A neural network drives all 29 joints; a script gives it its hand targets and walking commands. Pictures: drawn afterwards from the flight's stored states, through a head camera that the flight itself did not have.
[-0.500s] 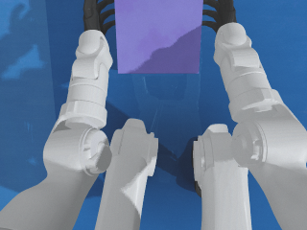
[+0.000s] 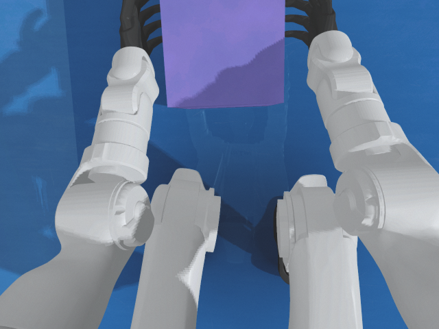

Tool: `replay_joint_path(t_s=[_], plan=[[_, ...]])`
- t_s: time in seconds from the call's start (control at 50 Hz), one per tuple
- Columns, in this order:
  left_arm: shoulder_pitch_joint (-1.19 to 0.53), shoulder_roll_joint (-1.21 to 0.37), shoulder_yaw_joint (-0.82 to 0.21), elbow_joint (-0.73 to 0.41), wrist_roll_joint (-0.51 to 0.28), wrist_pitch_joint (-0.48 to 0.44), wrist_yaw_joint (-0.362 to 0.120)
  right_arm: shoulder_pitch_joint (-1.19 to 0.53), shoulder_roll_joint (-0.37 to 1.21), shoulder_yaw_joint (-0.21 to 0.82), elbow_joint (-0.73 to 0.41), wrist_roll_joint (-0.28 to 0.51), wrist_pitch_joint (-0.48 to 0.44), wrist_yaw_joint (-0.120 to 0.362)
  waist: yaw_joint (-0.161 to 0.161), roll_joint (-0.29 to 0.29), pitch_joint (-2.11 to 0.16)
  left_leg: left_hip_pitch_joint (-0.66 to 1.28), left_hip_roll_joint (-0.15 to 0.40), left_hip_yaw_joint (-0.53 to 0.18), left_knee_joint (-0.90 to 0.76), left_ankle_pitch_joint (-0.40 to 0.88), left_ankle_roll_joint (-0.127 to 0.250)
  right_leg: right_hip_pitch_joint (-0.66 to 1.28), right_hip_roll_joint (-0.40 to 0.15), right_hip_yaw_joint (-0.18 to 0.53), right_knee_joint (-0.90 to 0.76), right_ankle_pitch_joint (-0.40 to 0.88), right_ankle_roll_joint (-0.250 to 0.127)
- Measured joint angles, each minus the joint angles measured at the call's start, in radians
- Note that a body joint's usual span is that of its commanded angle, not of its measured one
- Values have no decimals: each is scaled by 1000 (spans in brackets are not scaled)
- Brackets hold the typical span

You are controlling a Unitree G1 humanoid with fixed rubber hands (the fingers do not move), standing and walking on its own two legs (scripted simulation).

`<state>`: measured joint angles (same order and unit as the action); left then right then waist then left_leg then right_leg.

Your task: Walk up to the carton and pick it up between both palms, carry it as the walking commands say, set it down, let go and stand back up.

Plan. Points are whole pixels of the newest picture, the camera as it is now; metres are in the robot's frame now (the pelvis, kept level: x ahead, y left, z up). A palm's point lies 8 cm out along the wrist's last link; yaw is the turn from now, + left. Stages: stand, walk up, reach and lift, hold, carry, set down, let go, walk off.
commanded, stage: set down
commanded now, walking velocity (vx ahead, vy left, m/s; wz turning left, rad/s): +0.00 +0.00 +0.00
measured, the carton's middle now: (225, 48) +0.52 +0.04 -0.26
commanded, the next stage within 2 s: none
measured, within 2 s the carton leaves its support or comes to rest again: neither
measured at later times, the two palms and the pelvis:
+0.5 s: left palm (138, 59) +0.49 +0.17 -0.18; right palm (341, 40) +0.52 -0.13 -0.19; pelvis -0.01 +0.00 +0.01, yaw +1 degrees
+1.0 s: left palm (112, 37) +0.49 +0.16 -0.09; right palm (352, 14) +0.52 -0.11 -0.10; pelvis -0.04 -0.01 +0.06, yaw +1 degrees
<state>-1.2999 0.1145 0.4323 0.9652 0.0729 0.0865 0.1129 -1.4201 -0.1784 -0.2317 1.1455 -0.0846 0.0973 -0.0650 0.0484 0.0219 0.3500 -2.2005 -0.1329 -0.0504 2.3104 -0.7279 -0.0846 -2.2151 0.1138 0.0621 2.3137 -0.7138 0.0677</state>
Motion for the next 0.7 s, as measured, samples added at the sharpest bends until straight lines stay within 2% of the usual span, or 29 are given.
replay_joint_path(t_s=[0.24,0.38,0.48,0.58,0.66,0.7], plan=[[-13,10,-8,19,5,0,-13,-7,-9,4,14,2,-6,6,0,-1,8,1,5,1,5,6,-3,0,-4,-4,9,3,-6],[-18,20,-35,55,-12,-39,-13,-5,-26,22,26,16,-38,14,-1,4,14,0,7,4,-4,15,-2,2,-8,-3,3,7,-6],[-10,51,-131,90,-90,-68,0,19,-87,80,5,104,-77,-27,-2,18,30,-1,11,5,-28,35,3,6,-17,-7,-19,20,-10],[-41,92,-207,99,-185,-80,18,39,-158,180,-19,224,-78,-43,1,10,85,19,23,5,-47,58,1,22,-21,-14,-37,45,-21],[-84,146,-266,21,-259,-59,29,3,-206,251,-106,305,-48,-58,2,2,185,62,30,2,-58,79,-4,60,-20,-21,-46,70,-30],[-75,147,-275,-22,-277,-41,36,4,-202,253,-144,316,-27,-67,1,0,178,59,31,3,-66,90,-4,57,-21,-22,-52,80,-31]])
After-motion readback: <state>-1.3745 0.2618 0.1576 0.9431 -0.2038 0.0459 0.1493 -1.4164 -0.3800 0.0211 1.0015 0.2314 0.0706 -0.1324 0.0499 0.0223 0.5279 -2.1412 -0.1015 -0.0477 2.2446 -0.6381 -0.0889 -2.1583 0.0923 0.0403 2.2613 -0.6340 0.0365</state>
